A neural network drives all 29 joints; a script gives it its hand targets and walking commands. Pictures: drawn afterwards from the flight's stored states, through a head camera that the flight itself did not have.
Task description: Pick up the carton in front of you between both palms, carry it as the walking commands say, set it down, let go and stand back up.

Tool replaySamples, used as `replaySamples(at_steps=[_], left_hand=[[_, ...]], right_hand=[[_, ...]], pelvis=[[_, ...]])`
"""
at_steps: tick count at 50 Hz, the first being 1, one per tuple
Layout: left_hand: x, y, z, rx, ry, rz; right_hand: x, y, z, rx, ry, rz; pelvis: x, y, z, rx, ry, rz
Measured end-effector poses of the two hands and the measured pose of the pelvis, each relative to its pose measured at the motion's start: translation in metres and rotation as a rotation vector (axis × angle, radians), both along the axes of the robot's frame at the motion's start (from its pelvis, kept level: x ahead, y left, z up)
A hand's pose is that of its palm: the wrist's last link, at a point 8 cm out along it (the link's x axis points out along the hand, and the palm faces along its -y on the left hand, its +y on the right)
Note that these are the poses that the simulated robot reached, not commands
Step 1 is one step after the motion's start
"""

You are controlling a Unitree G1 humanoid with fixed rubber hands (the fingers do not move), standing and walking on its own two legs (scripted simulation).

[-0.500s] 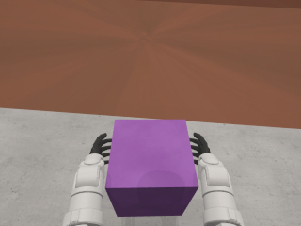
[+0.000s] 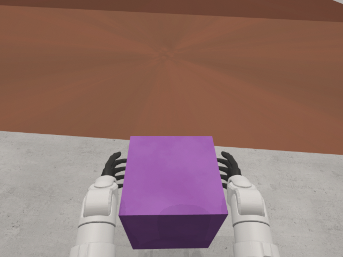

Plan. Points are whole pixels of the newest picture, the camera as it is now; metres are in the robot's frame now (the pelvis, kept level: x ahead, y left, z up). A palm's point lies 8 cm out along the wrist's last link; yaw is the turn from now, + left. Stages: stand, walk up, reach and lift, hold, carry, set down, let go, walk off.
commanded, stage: hold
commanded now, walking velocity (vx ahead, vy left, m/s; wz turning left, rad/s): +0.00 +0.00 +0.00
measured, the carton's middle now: (171, 194) +0.29 +0.00 -0.02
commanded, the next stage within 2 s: carry in 1.32 s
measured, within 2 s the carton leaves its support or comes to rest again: neither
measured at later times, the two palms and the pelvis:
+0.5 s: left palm (108, 182) +0.28 +0.15 +0.05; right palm (233, 181) +0.28 -0.15 +0.05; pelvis -0.01 +0.00 +0.00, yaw +0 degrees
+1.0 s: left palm (109, 182) +0.28 +0.15 +0.05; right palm (233, 181) +0.28 -0.15 +0.05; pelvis +0.00 +0.00 +0.00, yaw +0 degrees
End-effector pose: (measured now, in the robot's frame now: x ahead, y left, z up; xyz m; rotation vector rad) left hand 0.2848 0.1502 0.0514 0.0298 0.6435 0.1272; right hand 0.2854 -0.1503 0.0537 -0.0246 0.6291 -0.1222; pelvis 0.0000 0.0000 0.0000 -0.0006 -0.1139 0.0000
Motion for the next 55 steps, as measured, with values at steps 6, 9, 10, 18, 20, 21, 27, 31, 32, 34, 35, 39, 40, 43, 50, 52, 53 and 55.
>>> replaySamples(at_steps=[6,9,10,18,20,21,27,31,32,34,35,39,40,43,50,52,53,55], left_hand=[[-0.004,0.000,-0.001,-0.005,0.021,0.004],[-0.005,0.000,-0.001,-0.007,0.020,0.005],[-0.005,0.000,-0.001,-0.008,0.020,0.006],[-0.003,0.000,0.000,-0.014,0.014,0.009],[-0.003,0.001,0.000,-0.014,0.014,0.009],[-0.003,0.001,0.000,-0.014,0.014,0.009],[-0.001,0.001,0.000,-0.010,0.014,0.006],[0.000,0.001,0.000,-0.006,0.015,0.004],[0.000,0.001,0.000,-0.005,0.015,0.003],[0.000,0.001,0.000,-0.004,0.016,0.002],[0.000,0.001,0.000,-0.003,0.017,0.002],[0.000,0.000,-0.001,-0.001,0.018,0.000],[0.000,0.000,-0.001,0.000,0.018,0.000],[0.000,0.000,-0.001,0.001,0.019,0.000],[-0.001,0.000,-0.001,0.002,0.020,0.000],[-0.002,0.000,-0.001,0.001,0.020,0.000],[-0.002,0.000,-0.001,0.001,0.020,0.001],[-0.002,0.000,-0.001,0.000,0.019,0.001]], right_hand=[[-0.003,0.000,-0.001,0.005,0.021,-0.002],[-0.004,0.000,-0.001,0.007,0.021,-0.004],[-0.004,0.000,-0.001,0.008,0.020,-0.005],[-0.003,0.000,0.000,0.014,0.015,-0.010],[-0.003,0.000,0.000,0.014,0.014,-0.010],[-0.003,0.000,0.000,0.013,0.014,-0.009],[-0.001,0.001,0.000,0.008,0.014,-0.006],[0.000,0.000,0.000,0.005,0.015,-0.004],[0.000,0.000,0.000,0.004,0.016,-0.004],[0.000,0.000,0.000,0.003,0.017,-0.003],[0.000,0.000,0.000,0.002,0.017,-0.002],[0.000,0.000,-0.001,0.000,0.019,0.000],[0.000,0.000,-0.001,-0.001,0.019,0.000],[0.000,0.000,-0.001,-0.003,0.020,0.001],[-0.001,0.000,-0.001,-0.003,0.021,0.001],[-0.001,0.000,-0.001,-0.002,0.020,0.000],[-0.002,0.000,-0.001,-0.002,0.020,0.000],[-0.002,0.000,-0.001,-0.001,0.020,-0.001]], pelvis=[[-0.005,0.000,-0.001,0.000,-0.015,-0.001],[-0.008,0.000,-0.001,0.000,-0.017,-0.001],[-0.008,0.000,-0.001,0.000,-0.017,-0.001],[-0.011,0.000,-0.002,0.000,-0.017,-0.001],[-0.011,0.000,-0.002,0.000,-0.017,-0.001],[-0.010,0.000,-0.002,0.000,-0.017,-0.001],[-0.008,0.001,-0.001,0.000,-0.017,-0.001],[-0.006,0.001,-0.001,-0.001,-0.017,-0.001],[-0.005,0.001,-0.001,-0.001,-0.016,-0.001],[-0.004,0.001,-0.001,-0.001,-0.016,-0.001],[-0.004,0.000,-0.001,-0.001,-0.016,-0.001],[-0.002,0.000,0.000,-0.001,-0.016,-0.001],[-0.002,0.000,0.000,0.000,-0.016,-0.001],[-0.002,0.000,0.000,0.000,-0.015,-0.001],[-0.003,0.000,0.000,0.000,-0.015,-0.001],[-0.003,0.000,0.000,0.000,-0.015,-0.001],[-0.003,0.000,0.000,0.000,-0.015,-0.001],[-0.004,0.000,-0.001,0.000,-0.015,-0.001]])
